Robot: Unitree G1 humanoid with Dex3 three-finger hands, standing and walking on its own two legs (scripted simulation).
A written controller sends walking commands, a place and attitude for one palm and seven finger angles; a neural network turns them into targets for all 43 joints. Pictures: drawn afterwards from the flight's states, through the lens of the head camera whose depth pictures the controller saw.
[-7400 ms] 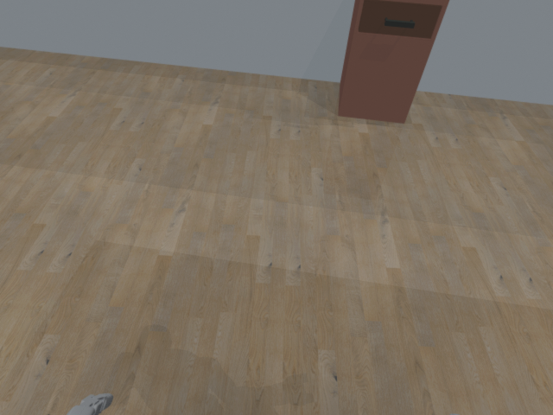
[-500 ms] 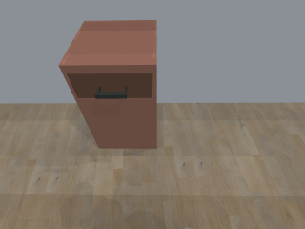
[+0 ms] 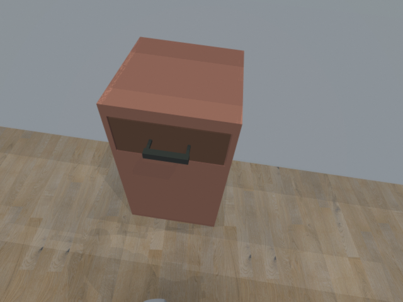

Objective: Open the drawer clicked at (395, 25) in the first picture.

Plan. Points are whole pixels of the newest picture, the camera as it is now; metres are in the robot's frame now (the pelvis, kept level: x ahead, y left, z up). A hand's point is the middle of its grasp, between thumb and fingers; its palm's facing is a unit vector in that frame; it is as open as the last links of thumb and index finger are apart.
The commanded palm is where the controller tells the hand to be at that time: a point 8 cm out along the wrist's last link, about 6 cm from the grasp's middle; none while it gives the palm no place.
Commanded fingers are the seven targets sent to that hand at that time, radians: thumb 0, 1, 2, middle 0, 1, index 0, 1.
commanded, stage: come to a stop and stand still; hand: left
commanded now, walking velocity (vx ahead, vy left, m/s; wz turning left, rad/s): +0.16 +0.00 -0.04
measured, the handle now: (167, 150) +0.57 +0.16 -0.14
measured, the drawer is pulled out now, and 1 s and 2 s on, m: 0.00 0.00 0.00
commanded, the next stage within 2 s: look again from close up in 1.22 s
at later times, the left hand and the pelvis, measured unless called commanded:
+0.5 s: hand (131, 294) +0.16 +0.16 -0.15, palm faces -0.03 -0.96 -0.28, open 7.3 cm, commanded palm none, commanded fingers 0.00 0.90 0.90 -0.20 -0.30 -0.20 -0.30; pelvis +0.07 -0.03 +0.01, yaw -1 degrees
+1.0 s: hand out of the picture +0.05 +0.20 -0.17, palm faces +0.06 -0.98 -0.20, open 7.4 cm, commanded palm none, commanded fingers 0.00 0.90 0.90 -0.20 -0.30 -0.20 -0.30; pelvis +0.03 +0.01 +0.01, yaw -1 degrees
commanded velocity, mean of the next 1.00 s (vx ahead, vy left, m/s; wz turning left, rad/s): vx -0.09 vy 0.02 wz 0.00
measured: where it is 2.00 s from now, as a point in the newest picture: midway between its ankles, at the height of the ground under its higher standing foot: outside the picture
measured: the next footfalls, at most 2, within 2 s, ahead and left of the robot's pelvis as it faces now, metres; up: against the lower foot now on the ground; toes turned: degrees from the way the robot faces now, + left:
right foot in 0.40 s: +0.09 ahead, -0.12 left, +0.00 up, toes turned -4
left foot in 0.90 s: +0.04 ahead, +0.13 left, +0.00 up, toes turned -1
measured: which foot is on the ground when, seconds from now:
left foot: down 0.00-0.44, up 0.46-0.88, down 0.90-1.00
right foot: up 0.00-0.38, down 0.40-1.00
